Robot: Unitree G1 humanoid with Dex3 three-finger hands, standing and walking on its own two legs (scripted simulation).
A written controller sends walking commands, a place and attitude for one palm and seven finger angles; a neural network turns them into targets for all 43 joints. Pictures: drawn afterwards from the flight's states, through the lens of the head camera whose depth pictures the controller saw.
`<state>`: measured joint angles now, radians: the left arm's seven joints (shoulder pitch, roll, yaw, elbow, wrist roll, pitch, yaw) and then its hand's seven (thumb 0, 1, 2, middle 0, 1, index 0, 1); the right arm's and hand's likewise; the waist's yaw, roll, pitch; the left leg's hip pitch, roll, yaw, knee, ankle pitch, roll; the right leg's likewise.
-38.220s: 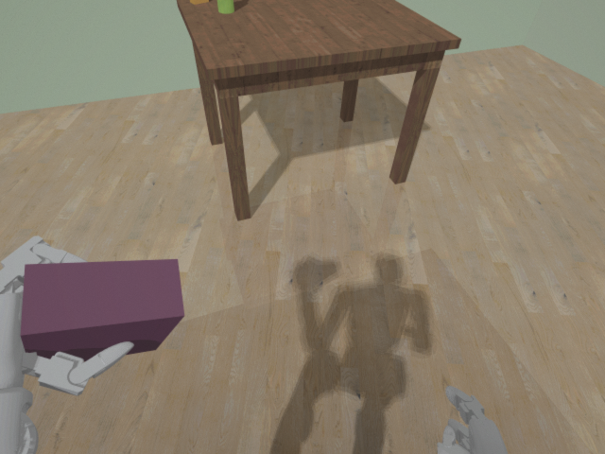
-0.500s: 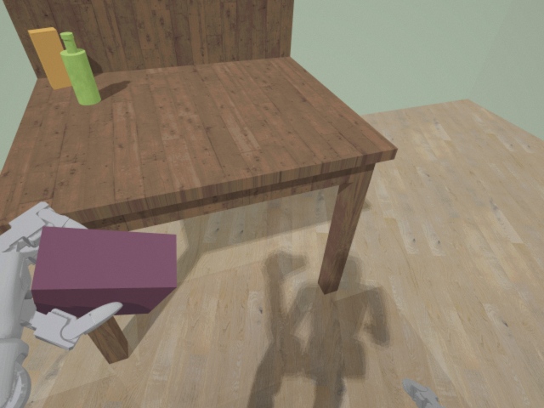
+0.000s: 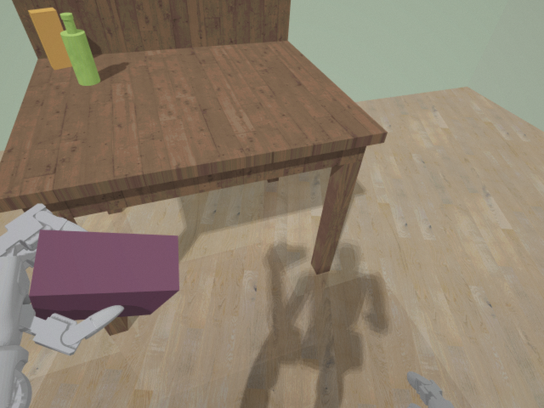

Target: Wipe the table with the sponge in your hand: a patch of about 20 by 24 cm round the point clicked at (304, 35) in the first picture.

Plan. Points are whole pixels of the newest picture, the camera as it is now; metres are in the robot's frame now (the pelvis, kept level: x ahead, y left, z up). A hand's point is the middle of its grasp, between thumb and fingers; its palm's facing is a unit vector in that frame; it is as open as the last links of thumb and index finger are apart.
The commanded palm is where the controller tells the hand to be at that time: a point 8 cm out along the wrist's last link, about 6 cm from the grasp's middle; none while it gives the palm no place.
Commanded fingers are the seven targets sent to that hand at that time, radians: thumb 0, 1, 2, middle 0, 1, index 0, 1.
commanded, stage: stop stepping back and stand still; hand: left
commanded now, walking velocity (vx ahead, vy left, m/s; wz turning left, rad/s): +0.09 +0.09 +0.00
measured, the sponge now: (125, 280) +0.22 +0.19 +0.15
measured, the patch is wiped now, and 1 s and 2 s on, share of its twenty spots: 1.00 1.00 1.00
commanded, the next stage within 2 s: stand and wait in 0.08 s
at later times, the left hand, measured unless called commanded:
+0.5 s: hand (43, 264) +0.22 +0.27 +0.17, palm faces +0.44 -0.82 -0.37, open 10.1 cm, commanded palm +0.17 +0.30 +0.20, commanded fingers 0.00 0.10 1.30 -1.20 -1.60 -1.20 -1.60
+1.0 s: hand (46, 250) +0.24 +0.28 +0.17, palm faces +0.41 -0.85 -0.34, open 10.1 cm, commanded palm +0.19 +0.31 +0.20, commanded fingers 0.00 0.10 1.30 -1.20 -1.60 -1.20 -1.60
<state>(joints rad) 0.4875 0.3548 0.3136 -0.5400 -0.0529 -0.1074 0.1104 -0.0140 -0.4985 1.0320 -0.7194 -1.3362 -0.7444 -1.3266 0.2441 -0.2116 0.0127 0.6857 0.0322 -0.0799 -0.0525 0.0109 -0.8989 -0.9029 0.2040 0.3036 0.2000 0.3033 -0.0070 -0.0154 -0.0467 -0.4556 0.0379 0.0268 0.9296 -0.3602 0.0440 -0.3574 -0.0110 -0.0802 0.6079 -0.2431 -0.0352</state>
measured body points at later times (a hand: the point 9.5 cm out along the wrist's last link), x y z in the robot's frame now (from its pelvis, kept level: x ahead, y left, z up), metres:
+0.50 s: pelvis +0.02 +0.02 +0.01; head +0.00 +0.02 +0.46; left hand +0.19 +0.31 +0.19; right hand +0.20 -0.20 -0.06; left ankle +0.03 +0.13 -0.72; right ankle +0.05 -0.10 -0.72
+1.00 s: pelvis +0.03 +0.03 +0.02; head +0.02 +0.04 +0.47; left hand +0.21 +0.32 +0.19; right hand +0.22 -0.20 -0.05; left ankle +0.03 +0.13 -0.72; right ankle +0.05 -0.10 -0.72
